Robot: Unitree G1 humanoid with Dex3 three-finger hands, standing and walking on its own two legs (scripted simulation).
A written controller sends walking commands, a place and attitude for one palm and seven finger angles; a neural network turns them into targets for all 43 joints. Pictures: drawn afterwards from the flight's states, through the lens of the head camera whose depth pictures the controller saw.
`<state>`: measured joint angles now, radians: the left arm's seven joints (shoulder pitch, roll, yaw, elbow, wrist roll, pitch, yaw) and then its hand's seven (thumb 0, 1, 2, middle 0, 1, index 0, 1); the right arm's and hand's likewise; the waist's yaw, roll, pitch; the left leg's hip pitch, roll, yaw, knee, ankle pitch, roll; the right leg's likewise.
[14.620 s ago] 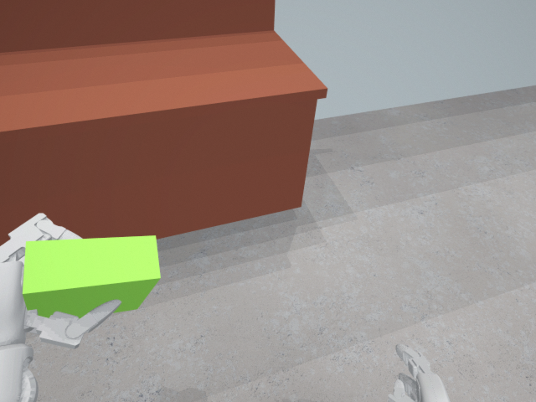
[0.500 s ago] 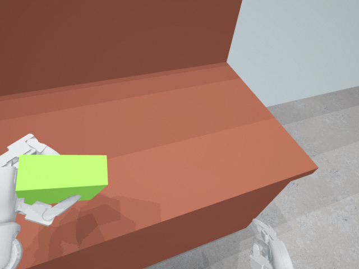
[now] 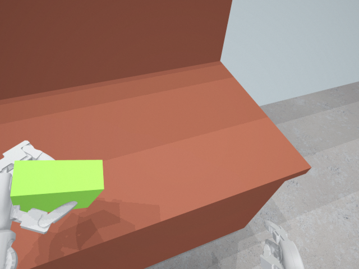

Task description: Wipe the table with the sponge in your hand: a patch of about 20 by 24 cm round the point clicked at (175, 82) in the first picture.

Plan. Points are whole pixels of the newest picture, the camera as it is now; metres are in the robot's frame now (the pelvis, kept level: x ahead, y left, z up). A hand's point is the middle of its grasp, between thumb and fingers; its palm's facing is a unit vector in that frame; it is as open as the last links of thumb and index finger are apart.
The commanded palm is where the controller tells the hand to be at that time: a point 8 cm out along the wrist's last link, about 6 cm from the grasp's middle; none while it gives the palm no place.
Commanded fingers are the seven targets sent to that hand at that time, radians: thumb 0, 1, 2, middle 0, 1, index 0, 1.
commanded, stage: come to a stop and stand still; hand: left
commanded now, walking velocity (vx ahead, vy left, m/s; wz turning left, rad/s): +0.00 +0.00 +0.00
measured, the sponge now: (70, 187) +0.22 +0.22 +0.12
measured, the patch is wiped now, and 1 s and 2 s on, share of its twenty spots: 0.00 0.00 0.00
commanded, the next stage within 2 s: look again from close up in 0.48 s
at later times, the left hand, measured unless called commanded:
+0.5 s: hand (63, 190) +0.21 +0.21 +0.15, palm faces +0.34 -0.86 -0.38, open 9.4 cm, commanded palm +0.15 +0.25 +0.17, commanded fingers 0.00 0.10 1.30 -1.20 -1.60 -1.20 -1.60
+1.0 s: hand (52, 182) +0.21 +0.23 +0.16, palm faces +0.35 -0.86 -0.38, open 9.4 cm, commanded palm +0.16 +0.27 +0.17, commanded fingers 0.00 0.10 1.30 -1.20 -1.60 -1.20 -1.60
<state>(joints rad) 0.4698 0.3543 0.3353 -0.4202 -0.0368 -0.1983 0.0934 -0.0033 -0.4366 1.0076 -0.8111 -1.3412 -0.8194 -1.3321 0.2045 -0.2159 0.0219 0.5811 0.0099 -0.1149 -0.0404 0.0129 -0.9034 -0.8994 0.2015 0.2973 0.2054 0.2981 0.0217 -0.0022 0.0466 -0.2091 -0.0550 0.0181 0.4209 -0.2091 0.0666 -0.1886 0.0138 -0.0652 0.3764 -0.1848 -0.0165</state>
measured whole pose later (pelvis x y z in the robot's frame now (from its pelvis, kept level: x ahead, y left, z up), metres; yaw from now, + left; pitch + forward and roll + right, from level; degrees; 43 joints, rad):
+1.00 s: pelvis +0.00 -0.01 +0.00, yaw +0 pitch +0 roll -1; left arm 0.44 0.37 0.31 -0.47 -0.04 -0.18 0.11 0.00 -0.44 1.01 -0.81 -1.34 -0.82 -1.33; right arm 0.19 -0.21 0.04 0.59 0.01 -0.13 -0.06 0.01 -0.90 -0.90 0.20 0.30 0.21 0.30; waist 0.02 -0.01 0.03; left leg -0.21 -0.04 0.01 0.39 -0.19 0.05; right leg -0.18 0.03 -0.07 0.34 -0.16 -0.03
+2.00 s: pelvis +0.01 -0.11 +0.00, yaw -1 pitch +0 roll +1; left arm 0.48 0.38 0.34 -0.49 -0.07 -0.14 0.11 0.00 -0.44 1.01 -0.81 -1.33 -0.82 -1.33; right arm 0.19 -0.23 0.01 0.60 0.02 -0.07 -0.05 0.01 -0.90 -0.90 0.20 0.30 0.20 0.30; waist -0.01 -0.01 0.04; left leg -0.21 0.07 -0.02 0.45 -0.22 -0.01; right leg -0.16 0.14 -0.10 0.35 -0.19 -0.07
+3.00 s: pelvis -0.07 -0.01 +0.00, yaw -1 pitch -4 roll +0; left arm 0.39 0.38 0.34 -0.40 0.00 -0.24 0.09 -0.01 -0.43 1.01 -0.81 -1.34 -0.82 -1.34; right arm 0.23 -0.19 0.03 0.58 0.01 -0.16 -0.02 0.01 -0.90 -0.90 0.20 0.30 0.20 0.30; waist 0.03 -0.05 0.04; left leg -0.16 -0.08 0.03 0.44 -0.23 0.08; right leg -0.25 0.02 -0.01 0.43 -0.12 -0.01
